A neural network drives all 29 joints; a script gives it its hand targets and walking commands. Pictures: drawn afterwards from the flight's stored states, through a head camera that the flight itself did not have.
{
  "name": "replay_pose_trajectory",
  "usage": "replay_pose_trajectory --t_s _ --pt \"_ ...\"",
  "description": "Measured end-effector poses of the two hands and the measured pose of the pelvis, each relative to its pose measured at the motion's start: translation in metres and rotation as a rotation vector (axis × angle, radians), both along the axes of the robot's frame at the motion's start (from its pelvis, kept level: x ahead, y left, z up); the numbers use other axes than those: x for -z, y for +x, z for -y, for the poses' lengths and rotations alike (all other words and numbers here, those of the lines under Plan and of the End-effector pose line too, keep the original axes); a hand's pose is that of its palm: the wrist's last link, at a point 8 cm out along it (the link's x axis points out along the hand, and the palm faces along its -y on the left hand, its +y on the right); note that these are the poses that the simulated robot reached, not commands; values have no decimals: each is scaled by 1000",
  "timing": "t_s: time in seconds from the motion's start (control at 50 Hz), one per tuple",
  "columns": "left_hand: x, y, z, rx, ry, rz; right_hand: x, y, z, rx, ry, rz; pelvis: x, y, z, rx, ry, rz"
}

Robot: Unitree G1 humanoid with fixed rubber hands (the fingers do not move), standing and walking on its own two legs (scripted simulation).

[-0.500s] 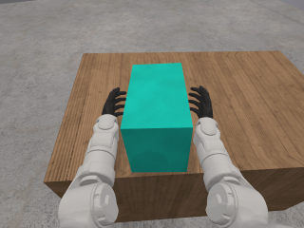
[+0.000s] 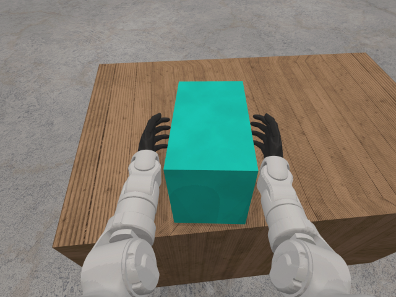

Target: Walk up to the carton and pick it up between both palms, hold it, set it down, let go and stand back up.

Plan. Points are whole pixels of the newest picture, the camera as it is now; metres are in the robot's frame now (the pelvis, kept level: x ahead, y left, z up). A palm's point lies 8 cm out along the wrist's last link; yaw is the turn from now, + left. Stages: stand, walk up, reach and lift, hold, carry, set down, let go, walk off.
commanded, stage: set down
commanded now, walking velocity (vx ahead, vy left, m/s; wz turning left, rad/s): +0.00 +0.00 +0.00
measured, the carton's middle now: (210, 148) +0.47 -0.04 +0.00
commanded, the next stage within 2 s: none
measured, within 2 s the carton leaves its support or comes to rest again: rests again in 0.50 s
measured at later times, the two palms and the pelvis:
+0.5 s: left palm (150, 154) +0.41 +0.10 +0.06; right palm (273, 159) +0.39 -0.16 +0.06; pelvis -0.01 -0.01 +0.00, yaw +0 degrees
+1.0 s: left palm (150, 160) +0.41 +0.10 +0.05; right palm (272, 166) +0.38 -0.16 +0.05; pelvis -0.02 +0.00 +0.00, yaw -1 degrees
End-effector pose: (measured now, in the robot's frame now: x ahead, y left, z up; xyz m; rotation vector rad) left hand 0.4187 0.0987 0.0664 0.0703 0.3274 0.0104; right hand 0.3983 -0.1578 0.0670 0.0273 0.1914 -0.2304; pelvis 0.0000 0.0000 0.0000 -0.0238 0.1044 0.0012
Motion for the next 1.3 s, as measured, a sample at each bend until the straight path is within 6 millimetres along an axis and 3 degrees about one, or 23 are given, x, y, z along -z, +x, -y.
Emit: replay_pose_trajectory --t_s 0.42,0.9,1.3 --pt "7 -6 4 5 -25 18 9 -11 4 12 -17 -13 0 -11 7 1 14 -29" --pt "18 -13 2 7 -18 26 18 -21 3 17 -38 -10 0 -14 1 9 11 -32" --pt "19 -12 3 12 -6 33 19 -20 3 4 -52 0 1 -19 4 12 13 -47"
